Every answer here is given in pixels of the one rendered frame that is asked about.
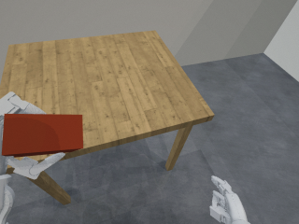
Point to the sponge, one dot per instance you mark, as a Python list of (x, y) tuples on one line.
[(27, 135)]

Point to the table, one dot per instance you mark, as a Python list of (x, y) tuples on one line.
[(127, 87)]

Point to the left robot hand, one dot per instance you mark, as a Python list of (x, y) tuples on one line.
[(12, 104)]

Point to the right robot hand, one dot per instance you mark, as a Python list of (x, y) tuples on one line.
[(231, 208)]

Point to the robot left forearm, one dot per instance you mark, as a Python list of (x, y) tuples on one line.
[(7, 198)]

